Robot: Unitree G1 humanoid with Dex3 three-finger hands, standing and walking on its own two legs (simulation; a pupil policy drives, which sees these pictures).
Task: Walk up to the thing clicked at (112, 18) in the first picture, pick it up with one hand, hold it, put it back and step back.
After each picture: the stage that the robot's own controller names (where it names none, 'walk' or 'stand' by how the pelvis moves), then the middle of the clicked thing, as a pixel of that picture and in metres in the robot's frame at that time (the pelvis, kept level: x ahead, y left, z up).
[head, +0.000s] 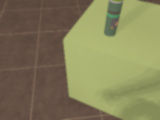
stand; (113, 14) +0.76 -0.16 +0.03
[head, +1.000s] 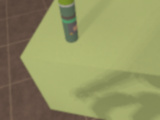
walk; (69, 18) +0.66 +0.10 +0.05
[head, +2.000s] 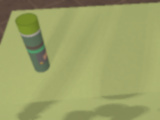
stand; (35, 46) +0.48 +0.19 +0.06
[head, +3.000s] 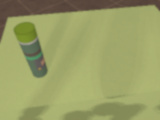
stand; (33, 53) +0.47 +0.20 +0.03
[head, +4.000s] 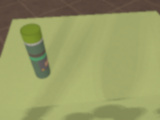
stand; (37, 54) +0.48 +0.19 +0.03
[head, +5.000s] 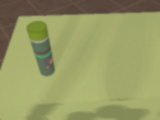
stand; (42, 51) +0.49 +0.17 +0.03
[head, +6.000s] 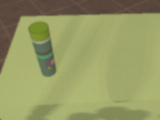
stand; (44, 52) +0.48 +0.17 +0.03
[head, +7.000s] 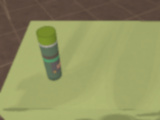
rise first; (50, 56) +0.48 +0.16 +0.03
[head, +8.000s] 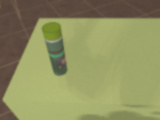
go down; (56, 51) +0.50 +0.15 +0.03
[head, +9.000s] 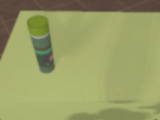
go down; (43, 48) +0.49 +0.14 +0.05
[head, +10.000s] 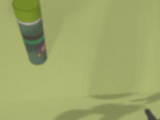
go down; (33, 36) +0.48 +0.14 +0.08
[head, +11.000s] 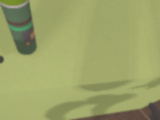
close in; (20, 22) +0.49 +0.15 +0.10
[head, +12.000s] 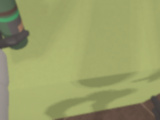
close; (6, 13) +0.52 +0.17 +0.12
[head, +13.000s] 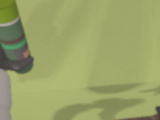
lift; (13, 40) +0.44 +0.19 +0.11
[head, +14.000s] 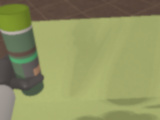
lift; (24, 55) +0.33 +0.16 +0.21
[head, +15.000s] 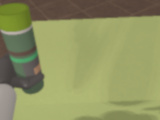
hold; (24, 54) +0.33 +0.16 +0.20
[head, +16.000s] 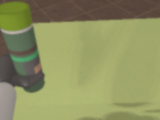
hold; (25, 53) +0.33 +0.16 +0.21
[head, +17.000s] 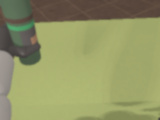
crouch; (21, 24) +0.40 +0.17 +0.26
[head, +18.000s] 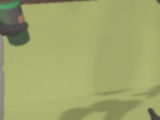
lower; (7, 4) +0.51 +0.17 +0.21
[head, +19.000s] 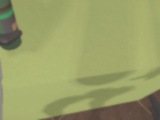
lower; out of the picture +0.52 +0.17 +0.12
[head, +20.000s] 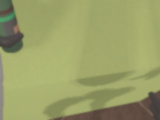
lower; (2, 14) +0.52 +0.17 +0.12
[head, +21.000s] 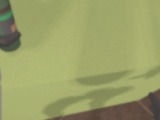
lower; out of the picture +0.52 +0.17 +0.12
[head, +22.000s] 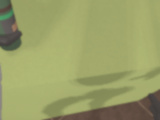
lower; (0, 12) +0.52 +0.17 +0.12
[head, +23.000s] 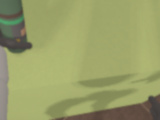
open; (10, 16) +0.50 +0.15 +0.12
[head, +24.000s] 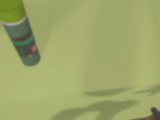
sink last; (22, 36) +0.47 +0.16 +0.09
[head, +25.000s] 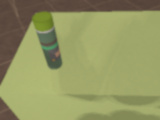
stand; (49, 43) +0.51 +0.17 +0.08
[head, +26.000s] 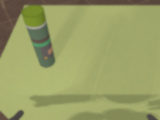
stand; (41, 40) +0.49 +0.17 +0.09
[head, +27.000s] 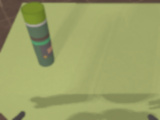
stand; (40, 38) +0.49 +0.17 +0.10
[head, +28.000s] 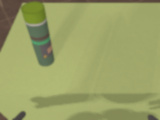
stand; (40, 38) +0.49 +0.17 +0.10
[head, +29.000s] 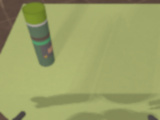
stand; (41, 38) +0.49 +0.17 +0.10
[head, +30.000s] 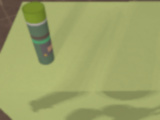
stand; (41, 37) +0.50 +0.17 +0.09
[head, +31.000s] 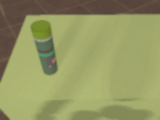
stand; (46, 50) +0.49 +0.16 +0.03
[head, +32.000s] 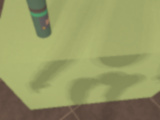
walk; (38, 10) +0.61 +0.17 +0.05
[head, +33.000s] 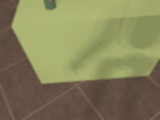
walk; out of the picture +0.91 +0.23 +0.05
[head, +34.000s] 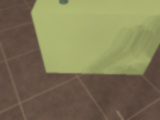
stand; out of the picture +1.15 +0.18 +0.05
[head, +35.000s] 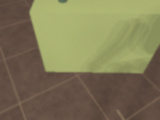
stand; out of the picture +1.12 +0.16 +0.03
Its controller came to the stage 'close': yes
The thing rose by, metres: 0.21
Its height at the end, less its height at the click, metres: +0.00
